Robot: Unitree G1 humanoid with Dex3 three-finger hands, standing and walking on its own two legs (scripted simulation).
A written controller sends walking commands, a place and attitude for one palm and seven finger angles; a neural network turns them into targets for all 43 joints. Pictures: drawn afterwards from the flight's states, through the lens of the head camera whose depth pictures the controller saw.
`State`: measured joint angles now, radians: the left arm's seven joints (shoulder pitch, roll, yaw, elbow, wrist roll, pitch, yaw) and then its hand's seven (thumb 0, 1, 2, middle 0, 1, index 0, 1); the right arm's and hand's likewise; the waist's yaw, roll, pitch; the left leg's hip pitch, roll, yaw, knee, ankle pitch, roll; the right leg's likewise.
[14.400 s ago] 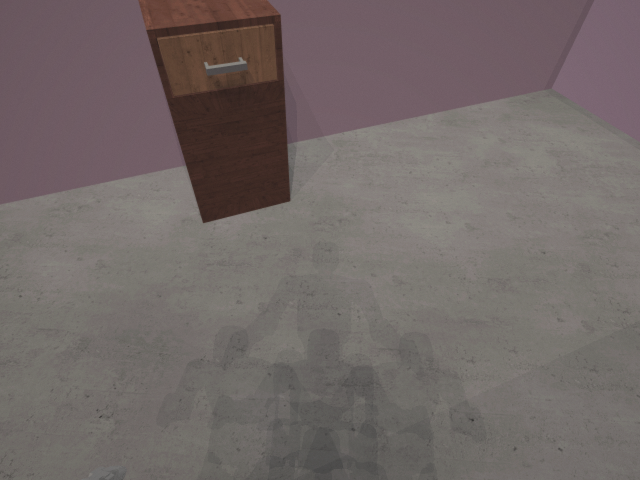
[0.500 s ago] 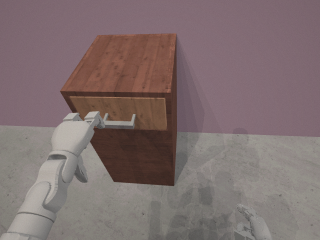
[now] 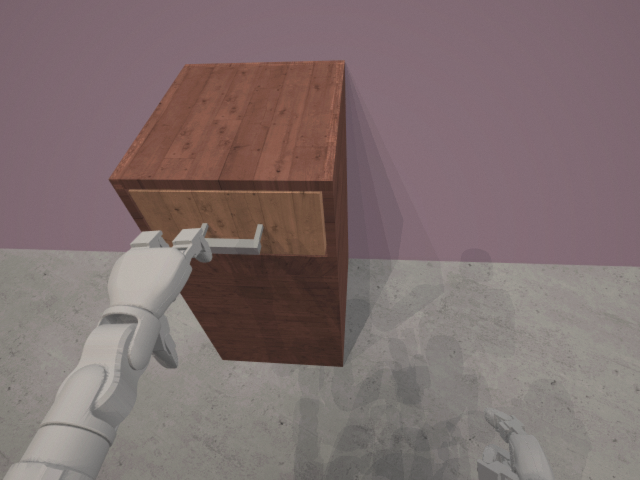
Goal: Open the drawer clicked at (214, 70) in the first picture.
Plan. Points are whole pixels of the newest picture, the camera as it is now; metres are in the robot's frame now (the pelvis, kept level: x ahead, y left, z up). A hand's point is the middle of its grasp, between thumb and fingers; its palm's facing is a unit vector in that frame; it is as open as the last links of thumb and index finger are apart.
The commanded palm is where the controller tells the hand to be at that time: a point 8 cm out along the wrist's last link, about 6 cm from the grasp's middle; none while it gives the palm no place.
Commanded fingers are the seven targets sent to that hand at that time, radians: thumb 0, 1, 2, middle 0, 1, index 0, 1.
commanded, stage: move the hooked fingers above the handle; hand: left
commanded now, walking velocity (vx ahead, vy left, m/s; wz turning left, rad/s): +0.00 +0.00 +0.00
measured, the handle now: (229, 237) +0.53 +0.26 -0.08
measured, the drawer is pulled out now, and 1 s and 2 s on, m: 0.00 0.00 0.00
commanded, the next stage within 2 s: none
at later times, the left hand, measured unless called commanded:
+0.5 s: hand (190, 272) +0.37 +0.25 +0.02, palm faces -0.07 -0.04 -1.00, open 13.8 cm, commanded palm +0.36 +0.25 +0.08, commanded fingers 0.00 -0.50 0.30 -0.30 -1.20 -0.30 -1.20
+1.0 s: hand (203, 254) +0.43 +0.26 -0.01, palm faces -0.09 -0.02 -1.00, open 13.8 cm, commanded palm +0.42 +0.26 +0.05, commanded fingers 0.00 -0.50 0.30 -0.30 -1.20 -0.30 -1.20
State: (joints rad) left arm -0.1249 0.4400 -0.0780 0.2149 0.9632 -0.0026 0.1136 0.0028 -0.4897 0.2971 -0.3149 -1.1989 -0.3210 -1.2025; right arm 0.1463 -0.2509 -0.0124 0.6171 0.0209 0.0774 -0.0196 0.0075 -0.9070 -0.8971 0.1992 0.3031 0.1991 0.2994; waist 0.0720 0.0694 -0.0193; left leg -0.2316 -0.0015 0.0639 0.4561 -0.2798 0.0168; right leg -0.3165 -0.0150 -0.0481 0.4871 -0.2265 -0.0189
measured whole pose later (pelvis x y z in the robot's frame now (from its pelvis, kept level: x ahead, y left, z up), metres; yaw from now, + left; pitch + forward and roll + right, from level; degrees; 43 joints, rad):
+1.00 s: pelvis +0.00 +0.01 -0.02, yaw -1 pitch +15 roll +0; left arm -0.61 0.49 0.02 0.91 1.09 -0.13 0.28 0.00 -0.49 0.30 -0.31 -1.20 -0.32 -1.20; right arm 0.32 -0.26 -0.06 0.66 0.00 0.12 -0.01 0.00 -0.91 -0.90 0.20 0.30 0.20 0.30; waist -0.05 0.04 -0.11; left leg -0.58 0.01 0.08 0.69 -0.37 0.03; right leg -0.65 -0.01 -0.03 0.67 -0.28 -0.01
